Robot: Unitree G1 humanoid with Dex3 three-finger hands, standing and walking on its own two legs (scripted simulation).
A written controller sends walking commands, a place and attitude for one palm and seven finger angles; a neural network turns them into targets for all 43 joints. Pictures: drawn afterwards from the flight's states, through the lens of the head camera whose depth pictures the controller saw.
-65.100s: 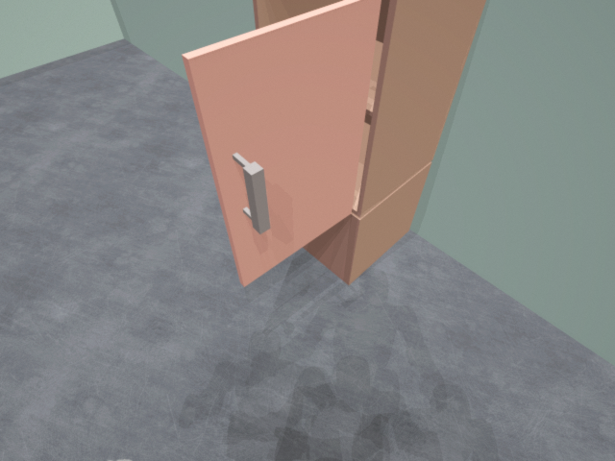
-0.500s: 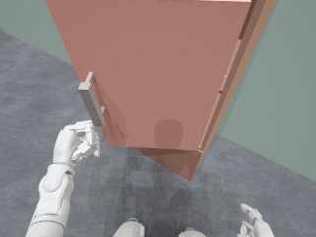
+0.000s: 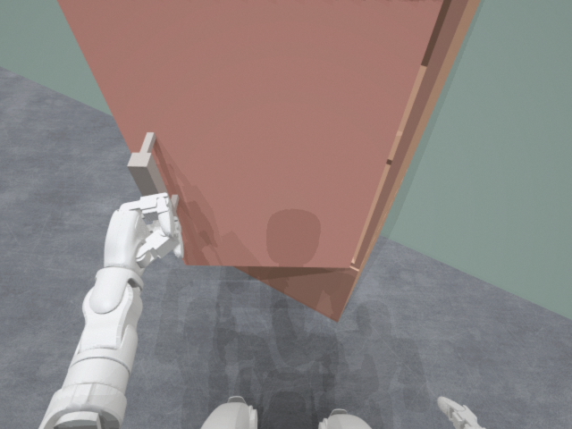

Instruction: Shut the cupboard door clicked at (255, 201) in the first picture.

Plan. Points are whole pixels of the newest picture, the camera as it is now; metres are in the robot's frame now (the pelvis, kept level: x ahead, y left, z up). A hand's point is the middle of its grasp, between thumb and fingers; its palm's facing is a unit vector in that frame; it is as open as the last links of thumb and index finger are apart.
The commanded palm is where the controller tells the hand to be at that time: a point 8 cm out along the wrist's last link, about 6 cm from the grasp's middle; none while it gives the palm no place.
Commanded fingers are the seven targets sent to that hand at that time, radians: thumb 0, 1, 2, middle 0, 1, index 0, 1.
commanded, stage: bring the fist close to the handle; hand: left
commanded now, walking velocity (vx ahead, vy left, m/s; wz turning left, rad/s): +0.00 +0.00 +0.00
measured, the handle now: (160, 184) +0.46 +0.21 +0.06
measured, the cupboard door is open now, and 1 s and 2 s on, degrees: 29 18 6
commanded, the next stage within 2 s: push the door shut along its arc in 0.16 s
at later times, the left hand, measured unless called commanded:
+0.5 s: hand (177, 224) +0.39 +0.17 +0.06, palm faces -0.04 -1.00 -0.04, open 3.1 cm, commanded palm +0.37 +0.22 +0.06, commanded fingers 0.00 0.90 0.90 -1.30 -1.50 -1.30 -1.50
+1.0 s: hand (186, 192) +0.44 +0.17 +0.06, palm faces -0.15 -0.99 -0.03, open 3.2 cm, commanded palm +0.45 +0.20 +0.06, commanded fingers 0.00 0.90 0.90 -1.30 -1.50 -1.30 -1.50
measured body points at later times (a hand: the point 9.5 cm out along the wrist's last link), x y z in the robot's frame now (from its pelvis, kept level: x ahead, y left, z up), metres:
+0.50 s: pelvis -0.01 +0.00 -0.01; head +0.06 +0.00 +0.44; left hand +0.38 +0.22 +0.06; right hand +0.12 -0.25 -0.11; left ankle +0.04 +0.10 -0.67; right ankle +0.00 -0.10 -0.67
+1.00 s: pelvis -0.02 +0.00 -0.02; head +0.08 +0.02 +0.41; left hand +0.45 +0.22 +0.06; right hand +0.04 -0.27 -0.14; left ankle +0.04 +0.10 -0.67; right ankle +0.00 -0.10 -0.67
